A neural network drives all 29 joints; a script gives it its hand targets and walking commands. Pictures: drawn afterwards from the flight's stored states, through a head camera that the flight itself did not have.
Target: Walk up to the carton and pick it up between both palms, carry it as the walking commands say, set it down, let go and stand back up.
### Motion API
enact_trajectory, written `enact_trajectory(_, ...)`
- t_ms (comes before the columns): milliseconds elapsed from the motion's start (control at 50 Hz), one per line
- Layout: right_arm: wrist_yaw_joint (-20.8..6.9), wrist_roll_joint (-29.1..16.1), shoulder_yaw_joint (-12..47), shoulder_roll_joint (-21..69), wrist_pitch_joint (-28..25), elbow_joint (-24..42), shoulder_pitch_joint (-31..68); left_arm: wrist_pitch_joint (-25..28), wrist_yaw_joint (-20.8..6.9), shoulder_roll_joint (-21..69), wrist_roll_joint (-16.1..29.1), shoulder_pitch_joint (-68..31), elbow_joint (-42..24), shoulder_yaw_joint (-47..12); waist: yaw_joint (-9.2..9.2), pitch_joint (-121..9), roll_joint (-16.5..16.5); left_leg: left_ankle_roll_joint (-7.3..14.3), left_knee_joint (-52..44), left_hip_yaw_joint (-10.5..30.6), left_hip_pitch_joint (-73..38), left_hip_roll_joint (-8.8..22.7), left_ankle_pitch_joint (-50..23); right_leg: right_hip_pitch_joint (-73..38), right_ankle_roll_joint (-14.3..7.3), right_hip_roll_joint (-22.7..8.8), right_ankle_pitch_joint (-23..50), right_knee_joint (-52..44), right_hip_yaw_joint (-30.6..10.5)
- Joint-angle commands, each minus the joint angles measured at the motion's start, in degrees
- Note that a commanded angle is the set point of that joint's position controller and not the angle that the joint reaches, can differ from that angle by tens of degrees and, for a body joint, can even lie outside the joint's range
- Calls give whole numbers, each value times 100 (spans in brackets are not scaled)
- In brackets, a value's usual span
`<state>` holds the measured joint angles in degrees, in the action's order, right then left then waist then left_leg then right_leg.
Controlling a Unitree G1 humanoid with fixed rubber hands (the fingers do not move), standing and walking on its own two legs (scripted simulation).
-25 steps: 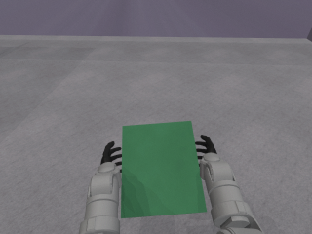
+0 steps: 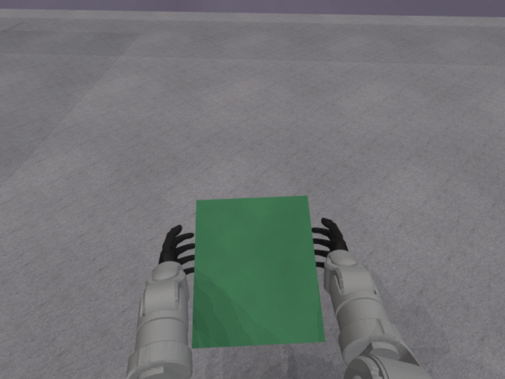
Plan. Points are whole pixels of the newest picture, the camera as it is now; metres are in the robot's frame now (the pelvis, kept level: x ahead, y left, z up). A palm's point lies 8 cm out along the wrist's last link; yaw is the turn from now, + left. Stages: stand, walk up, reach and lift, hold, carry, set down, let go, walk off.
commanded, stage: set down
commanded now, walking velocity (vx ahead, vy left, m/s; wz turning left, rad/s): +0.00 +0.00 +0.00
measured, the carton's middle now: (254, 274) +0.35 +0.02 -0.10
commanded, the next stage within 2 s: none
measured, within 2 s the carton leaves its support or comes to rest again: neither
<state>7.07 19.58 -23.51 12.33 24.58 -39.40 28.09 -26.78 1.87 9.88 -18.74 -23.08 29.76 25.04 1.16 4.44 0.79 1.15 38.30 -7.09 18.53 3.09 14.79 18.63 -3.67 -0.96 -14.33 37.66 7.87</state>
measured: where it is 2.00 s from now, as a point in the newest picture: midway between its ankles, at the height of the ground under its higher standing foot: outside the picture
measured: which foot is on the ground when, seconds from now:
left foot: down 0.00-1.00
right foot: down 0.00-1.00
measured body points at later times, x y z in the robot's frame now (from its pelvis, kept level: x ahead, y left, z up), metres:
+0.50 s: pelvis -0.02 +0.00 -0.04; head +0.13 +0.01 +0.38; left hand +0.34 +0.17 -0.11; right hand +0.35 -0.12 -0.11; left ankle +0.07 +0.11 -0.72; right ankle +0.07 -0.08 -0.72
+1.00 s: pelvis -0.04 +0.01 -0.11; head +0.19 +0.01 +0.27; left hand +0.36 +0.16 -0.21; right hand +0.37 -0.13 -0.21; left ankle +0.07 +0.11 -0.72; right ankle +0.07 -0.08 -0.72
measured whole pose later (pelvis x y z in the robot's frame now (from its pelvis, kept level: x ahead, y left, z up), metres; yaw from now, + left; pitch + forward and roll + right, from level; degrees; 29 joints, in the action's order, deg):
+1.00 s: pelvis -0.04 +0.01 -0.11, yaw -2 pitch +15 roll +0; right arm 16.7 3.7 -9.4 1.1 3.1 -44.7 43.3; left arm -4.3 14.1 3.3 -6.3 -38.9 37.7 16.1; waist 1.2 17.2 0.8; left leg 2.6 73.5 -4.9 64.1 2.3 24.4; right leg 65.0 -3.7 -0.7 -22.3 72.3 4.6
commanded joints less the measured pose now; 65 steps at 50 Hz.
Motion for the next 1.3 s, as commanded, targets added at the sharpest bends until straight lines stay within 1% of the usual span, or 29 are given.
enact_trajectory(0, -1793, -701, 1852, 5009, -596, 3, 4154, 471, -1555, 4919, 262, -4035, 1124, -1940, -46, -2030, -310, 348, -227, 1347, 662, -786, 886, 169, 21, 306, -1071, -464, -1690)
enact_trajectory(60, -1671, -632, 1801, 4582, -634, -85, 4593, 594, -1509, 4924, 366, -4459, 1495, -1749, -46, -1886, 263, 372, 6, 1419, 965, -751, 1083, 294, 66, 412, -1422, -154, -1682)
enact_trajectory(80, -1596, -559, 1753, 4555, -764, 179, 4524, 604, -1503, 5039, 278, -4216, 1501, -1916, -311, -2004, -35, 358, -29, 1500, 713, -762, 964, 402, 28, 347, -1039, -190, -1655)
enact_trajectory(120, -1628, -722, 1905, 4600, -751, 75, 4378, 707, -1416, 4685, 285, -4392, 1181, -1873, -94, -2238, -170, 356, 103, 1482, 728, -765, 917, 589, 36, 399, -988, 14, -1598)
enact_trajectory(160, -1656, -429, 1508, 4313, -819, -311, 4015, 792, -1236, 5040, 456, -4749, 919, -2272, -509, -2143, -605, 165, -88, 1719, 840, -683, 1157, 977, -55, 554, -514, 367, -1409)
enact_trajectory(180, -1598, -571, 1859, 4607, -894, -34, 4473, 836, -1272, 4896, 287, -4427, 1073, -2049, -167, -2268, -227, 315, 144, 1523, 1136, -845, 1005, 596, 7, 466, -847, 246, -1630)
enact_trajectory(200, -1555, -429, 1868, 4575, -939, -63, 4115, 867, -1302, 5256, 465, -4419, 1014, -2364, -451, -2631, -294, 233, 223, 1449, 885, -870, 549, 572, 12, 525, -383, 280, -1513)
enact_trajectory(300, -1362, -528, 2207, 4626, -1191, -74, 3793, 1204, -1212, 4426, 225, -4174, 1101, -2056, 37, -2599, -315, 354, 669, 1332, 1892, -892, -65, 762, 42, 375, 67, 466, -1744)
enact_trajectory(320, -1356, -593, 2319, 4708, -1255, 60, 3832, 1246, -1275, 4716, 367, -4122, 1062, -2476, -173, -2859, -274, 348, 592, 1355, 1645, -923, -196, 780, 129, 448, 242, 492, -1597)
enact_trajectory(440, -1206, -916, 3031, 4493, -1772, 273, 3887, 1932, -1067, 4200, 842, -4540, 304, -3058, 91, -4262, -13, 238, 1243, 1253, 2138, -965, -479, 897, 124, 645, 717, 1172, -1562)
enact_trajectory(500, -923, -987, 3299, 3771, -1999, 757, 4542, 2055, -907, 4166, 1106, -4856, 425, -3199, -154, -4919, -130, 224, 1531, 1216, 2208, -1051, -172, 1020, 71, 653, 192, 1395, -1537)
enact_trajectory(620, -493, -1358, 3556, 3335, -2174, 501, 4292, 2322, -360, 3058, 1297, -4491, 528, -3309, 111, -4951, 157, 207, 1936, 1099, 2588, -1130, 141, 1467, 187, 731, -26, 1798, -1401)
enact_trajectory(640, -394, -1334, 3377, 2882, -2243, 364, 3859, 2391, -167, 2855, 1459, -4347, 470, -3449, -113, -4625, -51, 201, 1938, 1147, 2558, -1057, 300, 1856, 82, 754, -119, 1826, -1375)
enact_trajectory(680, -302, -1387, 3584, 2694, -2380, 297, 3682, 2528, 17, 2338, 1332, -3949, 469, -3330, 205, -4716, -85, 136, 2242, 995, 2976, -1109, 125, 1693, 75, 740, 87, 1955, -1425)
enact_trajectory(720, -216, -1403, 3291, 2182, -2403, 5, 3711, 2507, 145, 2087, 1360, -4228, 624, -3264, -72, -4273, -196, 155, 2176, 1094, 3114, -1087, 473, 2115, 16, 791, -239, 2053, -1330)
enact_trajectory(800, 82, -1490, 3252, 1721, -2435, -15, 3666, 2614, 288, 1151, 1479, -4108, 1007, -2855, 77, -4213, 112, 213, 2649, 890, 3901, -1129, 539, 2060, 71, 810, -679, 2091, -1596)
enact_trajectory(820, 202, -1368, 2968, 1499, -2417, 63, 3707, 2570, 290, 1134, 1699, -4517, 849, -3102, -381, -3988, 136, 209, 2556, 1048, 3711, -1047, 996, 2280, 131, 834, -935, 2243, -1340)
enact_trajectory(860, 87, -1738, 3394, 1836, -2407, -458, 3716, 2583, 399, 1245, 1518, -4055, 1092, -2812, 460, -3993, -60, 218, 2471, 925, 3823, -1147, 558, 2312, 72, 730, -794, 2125, -1508)
enact_trajectory(880, 114, -1798, 3304, 1472, -2450, 189, 4204, 2591, 414, 1180, 1847, -4587, 660, -3093, 232, -4325, -21, 204, 2623, 1118, 3685, -1081, 914, 2486, 42, 820, -989, 2386, -1493)
enact_trajectory(980, 397, -2448, 3848, 606, -2696, 844, 4423, 2777, 833, 445, 2245, -4302, 374, -3297, 516, -5323, -4, 125, 2820, 948, 3426, -1055, 346, 2194, 83, 830, -136, 2757, -1259)
enact_trajectory(1000, 440, -2276, 3495, 324, -2708, 338, 4148, 2814, 877, 538, 2399, -4603, 271, -3493, -111, -5121, 73, 108, 2968, 1140, 3434, -1011, 590, 2589, 71, 790, -358, 2907, -1217)
enact_trajectory(1060, 434, -2505, 3621, -70, -2672, 282, 4328, 2694, 923, 407, 2478, -4314, 536, -3442, 341, -4788, -366, 79, 2833, 1213, 3467, -1005, 778, 2918, 0, 732, -598, 2884, -1328)
enact_trajectory(1100, 574, -2799, 3945, 24, -2635, 749, 4957, 2808, 1064, -438, 2571, -5050, -262, -3191, 638, -5648, 106, 165, 3082, 892, 3584, -1038, 330, 2513, 147, 752, -418, 3018, -1310)
enact_trajectory(1120, 508, -2667, 3587, -353, -2609, 213, 4640, 2724, 1070, -53, 2615, -4677, 397, -3368, 188, -5092, -47, 92, 2893, 1133, 3696, -1001, 705, 2968, 92, 772, -379, 3133, -1050)
enact_trajectory(1160, 541, -2763, 3407, -413, -2589, 161, 5031, 2682, 1020, -212, 2690, -5151, 356, -3307, 231, -5060, -172, 88, 3083, 981, 3753, -1016, 784, 3020, 54, 751, -796, 3010, -1174)
enact_trajectory(1200, 436, -2813, 3542, -74, -2489, -255, 4969, 2685, 1029, -155, 2409, -4989, 803, -2997, 657, -4375, -58, 143, 2954, 1133, 4166, -949, 857, 3617, 49, 773, -764, 3197, -1177)
enact_trajectory(1220, 404, -2428, 3193, 82, -2479, -549, 4681, 2664, 903, 196, 2410, -5004, 1010, -3113, 63, -4269, -57, 200, 3096, 1225, 4207, -904, 1045, 3603, -7, 789, -1015, 3021, -1288)
enact_trajectory(1240, 401, -2810, 3506, 111, -2545, -63, 5147, 2713, 917, 75, 2516, -5363, 506, -3061, 560, -4867, -197, 150, 3257, 1021, 4117, -975, 762, 3318, -14, 804, -823, 3199, -1398)
enact_trajectory(1280, 392, -2692, 3430, 193, -2491, -90, 5388, 2633, 845, 408, 2411, -5424, 828, -3158, 337, -5350, -80, 109, 3480, 866, 4431, -998, 676, 3029, 6, 839, -547, 3314, -1373)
